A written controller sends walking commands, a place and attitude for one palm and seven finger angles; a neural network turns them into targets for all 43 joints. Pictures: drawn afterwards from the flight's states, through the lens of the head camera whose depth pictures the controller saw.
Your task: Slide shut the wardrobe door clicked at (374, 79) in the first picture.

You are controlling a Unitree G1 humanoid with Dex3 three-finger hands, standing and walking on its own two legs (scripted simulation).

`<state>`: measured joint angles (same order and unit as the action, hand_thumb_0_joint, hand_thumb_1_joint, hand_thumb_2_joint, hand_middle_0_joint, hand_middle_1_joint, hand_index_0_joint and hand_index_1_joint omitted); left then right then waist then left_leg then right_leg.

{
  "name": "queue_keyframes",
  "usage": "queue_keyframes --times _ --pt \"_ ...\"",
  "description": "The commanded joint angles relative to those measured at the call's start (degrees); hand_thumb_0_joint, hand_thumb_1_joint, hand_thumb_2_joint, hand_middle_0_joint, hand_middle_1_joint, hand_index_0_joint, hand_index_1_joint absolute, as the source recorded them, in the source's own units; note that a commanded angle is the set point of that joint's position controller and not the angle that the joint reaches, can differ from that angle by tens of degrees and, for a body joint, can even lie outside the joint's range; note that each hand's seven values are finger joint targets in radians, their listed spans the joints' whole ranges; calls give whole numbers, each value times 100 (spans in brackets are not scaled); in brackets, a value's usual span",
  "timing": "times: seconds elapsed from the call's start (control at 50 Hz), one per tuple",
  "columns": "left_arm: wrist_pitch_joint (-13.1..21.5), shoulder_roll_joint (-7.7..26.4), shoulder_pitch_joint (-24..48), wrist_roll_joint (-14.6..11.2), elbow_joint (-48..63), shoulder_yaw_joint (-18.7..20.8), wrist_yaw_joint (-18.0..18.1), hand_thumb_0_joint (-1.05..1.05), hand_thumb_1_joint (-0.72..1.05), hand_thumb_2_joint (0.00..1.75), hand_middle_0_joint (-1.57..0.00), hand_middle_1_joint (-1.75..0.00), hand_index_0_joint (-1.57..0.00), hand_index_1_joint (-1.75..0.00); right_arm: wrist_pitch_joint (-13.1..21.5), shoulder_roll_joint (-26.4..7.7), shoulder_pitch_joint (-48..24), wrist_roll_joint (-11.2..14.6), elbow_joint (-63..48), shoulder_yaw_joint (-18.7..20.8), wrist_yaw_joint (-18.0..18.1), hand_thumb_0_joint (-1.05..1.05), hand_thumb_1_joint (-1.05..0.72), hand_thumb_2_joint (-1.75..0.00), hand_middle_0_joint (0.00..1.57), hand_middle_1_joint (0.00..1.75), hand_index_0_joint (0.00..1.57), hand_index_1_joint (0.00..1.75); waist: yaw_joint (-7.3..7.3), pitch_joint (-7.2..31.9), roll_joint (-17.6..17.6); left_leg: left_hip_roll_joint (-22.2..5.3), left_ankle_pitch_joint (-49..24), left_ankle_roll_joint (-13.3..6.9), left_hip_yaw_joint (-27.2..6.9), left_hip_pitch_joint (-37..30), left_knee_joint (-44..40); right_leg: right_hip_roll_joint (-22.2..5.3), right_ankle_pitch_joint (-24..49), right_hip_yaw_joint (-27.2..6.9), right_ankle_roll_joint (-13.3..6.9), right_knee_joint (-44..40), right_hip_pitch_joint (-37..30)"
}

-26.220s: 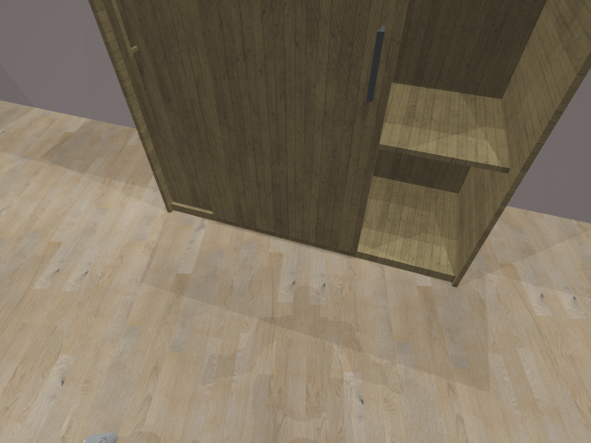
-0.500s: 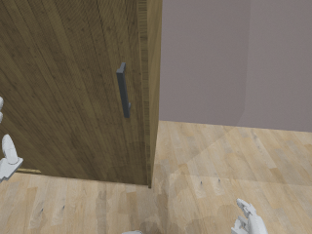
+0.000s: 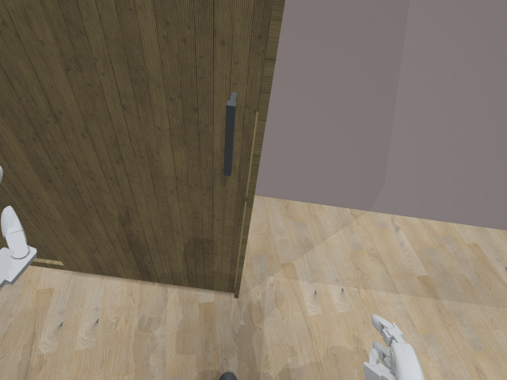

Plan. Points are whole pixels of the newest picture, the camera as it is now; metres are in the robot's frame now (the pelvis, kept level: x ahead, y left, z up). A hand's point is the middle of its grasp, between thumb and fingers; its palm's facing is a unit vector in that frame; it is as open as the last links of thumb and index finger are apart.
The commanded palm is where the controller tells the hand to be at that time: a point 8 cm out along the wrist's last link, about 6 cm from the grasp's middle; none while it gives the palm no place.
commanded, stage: step back with the hand held close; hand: left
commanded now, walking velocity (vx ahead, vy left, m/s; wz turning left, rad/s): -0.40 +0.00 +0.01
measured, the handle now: (230, 136) +0.54 +0.12 +0.08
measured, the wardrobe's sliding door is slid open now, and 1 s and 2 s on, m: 0.00 0.00 0.00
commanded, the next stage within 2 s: stop stepping back and stand still in 0.06 s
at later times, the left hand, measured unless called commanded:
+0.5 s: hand out of the picture +0.03 +0.33 +0.19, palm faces +0.49 -0.81 -0.31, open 7.4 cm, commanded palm -0.01 +0.36 +0.18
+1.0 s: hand out of the picture -0.06 +0.36 +0.17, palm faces +0.51 -0.79 -0.35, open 7.4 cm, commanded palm -0.12 +0.39 +0.18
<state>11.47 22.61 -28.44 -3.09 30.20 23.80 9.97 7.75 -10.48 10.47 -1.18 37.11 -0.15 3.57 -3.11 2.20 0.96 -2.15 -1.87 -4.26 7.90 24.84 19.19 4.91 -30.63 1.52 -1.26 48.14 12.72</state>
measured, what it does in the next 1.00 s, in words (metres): walks backwards: right foot, then right foot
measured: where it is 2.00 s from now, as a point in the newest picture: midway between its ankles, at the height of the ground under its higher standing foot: outside the picture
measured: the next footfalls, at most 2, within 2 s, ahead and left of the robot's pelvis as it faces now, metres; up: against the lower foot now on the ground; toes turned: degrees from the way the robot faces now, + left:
right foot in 0.12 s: -0.14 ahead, -0.15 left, -0.01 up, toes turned -4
right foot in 0.32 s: -0.11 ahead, -0.08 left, +0.00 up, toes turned -4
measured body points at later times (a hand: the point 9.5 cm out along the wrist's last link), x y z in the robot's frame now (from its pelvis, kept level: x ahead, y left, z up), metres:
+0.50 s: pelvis -0.16 +0.07 -0.03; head -0.19 +0.12 +0.42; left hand -0.01 +0.37 +0.20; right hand -0.05 -0.20 -0.09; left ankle -0.10 +0.18 -0.75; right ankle -0.15 -0.08 -0.73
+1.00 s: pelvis -0.27 +0.09 +0.00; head -0.29 +0.10 +0.45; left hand -0.10 +0.40 +0.19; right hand -0.12 -0.17 -0.08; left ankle -0.22 +0.23 -0.71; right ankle -0.23 +0.00 -0.74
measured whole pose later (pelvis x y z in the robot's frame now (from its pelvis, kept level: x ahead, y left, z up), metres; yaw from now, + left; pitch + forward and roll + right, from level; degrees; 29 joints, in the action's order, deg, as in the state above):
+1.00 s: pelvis -0.27 +0.09 +0.00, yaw -2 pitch -2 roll +2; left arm 7.8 20.6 -27.2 -2.2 25.3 23.3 10.7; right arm 5.3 -13.8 14.8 -0.6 38.0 0.4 6.1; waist -1.4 2.4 -2.7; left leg -4.3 22.6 -0.3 6.3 20.2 40.0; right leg -2.6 -15.1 6.9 -4.1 31.2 15.8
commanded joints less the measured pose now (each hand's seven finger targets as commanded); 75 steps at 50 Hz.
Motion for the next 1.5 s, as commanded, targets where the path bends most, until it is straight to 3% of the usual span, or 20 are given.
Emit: queue_keyframes --times 0.0,0.1,0.14,0.18,0.24,0.26,0.28,0.3,0.34,0.42,0.46,0.5,0.66,0.7,0.72,0.96,1.04,1.16,1.22,1.48 --pt "298 978 649 -113 1258 287 50 0 90 90 -20 -30 -20 -30 281 -768 -499 -7 -649 321 -13 0 -90 -90 20 30 20 30 163 1117 1256 -895 1854 1251 -952 -1752 -1389 135 -164 333 -208 -2236 -219" --pt "572 1831 1139 30 1330 891 84 0 90 90 -20 -30 -20 -30 242 -628 -719 -110 -611 -5 -71 0 -90 -90 20 30 20 30 296 575 -579 -149 1921 785 -858 -1231 2213 -2329 4335 -1206 -741 -2744 764" --pt "230 1308 1428 -41 1122 454 -148 0 90 90 -20 -30 -20 -30 166 -907 -615 174 -657 355 89 0 -90 -90 20 30 20 30 497 639 -612 -190 -1076 576 -1245 -2144 1110 -773 3144 -13 43 -1479 1128" --pt "100 1188 751 -214 1002 541 -276 0 90 90 -20 -30 -20 -30 173 -937 -722 182 -926 379 41 0 -90 -90 20 30 20 30 213 823 1446 -1025 2213 429 -2563 -1249 -1161 336 -998 12 109 85 133" --pt "-69 1487 31 -335 1369 1032 -302 0 90 90 -20 -30 -20 -30 -5 -839 -952 -68 -1198 396 -97 0 -90 -90 20 30 20 30 -114 916 2572 -224 4070 2720 -1359 495 -2476 983 -761 1026 -292 105 -1621" --pt "-18 1805 -287 -331 1688 1354 -259 0 90 90 -20 -30 -20 -30 0 -738 -806 9 -1258 431 -144 0 -90 -90 20 30 20 30 -211 1017 2331 473 3281 2593 -272 607 -1102 700 -732 1098 -526 -1277 -2001" --pt "104 1922 -845 -199 1793 1430 -191 0 90 90 -20 -30 -20 -30 -43 -610 -506 275 -1165 438 -222 0 -90 -90 20 30 20 30 -176 660 -443 1091 2867 1831 269 -434 3580 -986 -645 -234 -1024 -3108 277" --pt "158 1907 -771 -264 2331 1300 -240 0 90 90 -20 -30 -20 -30 -68 -831 -585 417 -1169 585 -187 0 -90 -90 20 30 20 30 77 -390 -2686 767 3142 1179 -1827 -194 7726 -3276 -1422 -3439 -1790 -4090 3472" --pt "150 1949 373 -307 2410 1464 -301 0 90 90 -20 -30 -20 -30 -98 -328 -588 105 -958 172 -154 0 -90 -90 20 30 20 30 511 -274 -675 -74 2447 666 -1469 444 6577 -2116 -906 -1443 -986 -3687 2720" --pt "230 1138 1131 97 1245 625 20 0 90 90 -20 -30 -20 -30 165 -841 -154 5 -525 287 187 0 -90 -90 20 30 20 30 587 -148 905 -33 2913 380 -453 -1539 1494 -1412 -744 -649 -563 -1873 1900" --pt "291 940 1549 120 960 321 120 0 90 90 -20 -30 -20 -30 279 -1151 -170 61 -791 280 270 0 -90 -90 20 30 20 30 526 -606 2796 -1815 4259 -263 -3616 -1298 -703 -284 -453 370 87 1019 2645" --pt "321 1159 1517 224 723 430 -41 0 90 90 -20 -30 -20 -30 238 -987 -296 36 -692 318 192 0 -90 -90 20 30 20 30 441 -299 1107 -1668 5131 -162 -3841 -191 -1119 -255 289 -90 101 2080 1887" --pt "-63 1362 -200 86 1626 619 34 0 90 90 -20 -30 -20 -30 13 -742 -562 -39 -1014 224 65 0 -90 -90 20 30 20 30 248 250 1694 -906 4455 411 -1261 538 -737 155 -22 998 -224 -1367 -1194" --pt "-191 1450 -197 121 1458 817 -11 0 90 90 -20 -30 -20 -30 -134 -553 -436 -24 -934 252 43 0 -90 -90 20 30 20 30 173 259 -41 -157 3503 553 -252 1329 2154 -906 -74 -325 -779 -2783 -1595" --pt "-162 1685 118 119 1559 997 -24 0 90 90 -20 -30 -20 -30 -175 -555 -398 73 -928 278 34 0 -90 -90 20 30 20 30 192 41 -1428 169 2916 578 -337 1990 4257 -2394 -719 -2644 -1356 -3805 -922" --pt "42 915 919 95 853 231 158 0 90 90 -20 -30 -20 -30 188 -822 -318 46 -864 253 341 0 -90 -90 20 30 20 30 398 24 -599 -27 2534 290 40 -1400 1000 -1621 -774 -622 -612 -2682 764" --pt "288 1327 986 199 1503 691 106 0 90 90 -20 -30 -20 -30 170 -969 -462 82 -893 354 217 0 -90 -90 20 30 20 30 412 -421 1671 -1928 4115 -608 -3021 -948 -1087 -665 216 -39 37 1011 1847" --pt "185 1183 -307 135 1040 882 117 0 90 90 -20 -30 -20 -30 127 -865 -318 131 -971 338 71 0 -90 -90 20 30 20 30 248 -112 1003 -909 4173 96 -933 711 242 -383 488 558 -44 -1658 -927" --pt "191 1316 335 57 1062 907 140 0 90 90 -20 -30 -20 -30 156 -790 -335 136 -977 361 43 0 -90 -90 20 30 20 30 253 -167 -1359 4 2910 485 -521 1397 4085 -2553 415 -3177 -1151 -3633 -592" --pt "241 1017 -5 63 963 628 50 0 90 90 -20 -30 -20 -30 136 -881 -425 196 -970 286 149 0 -90 -90 20 30 20 30 230 139 807 -812 1394 77 -1451 -992 226 -832 1535 -275 82 -2084 -4"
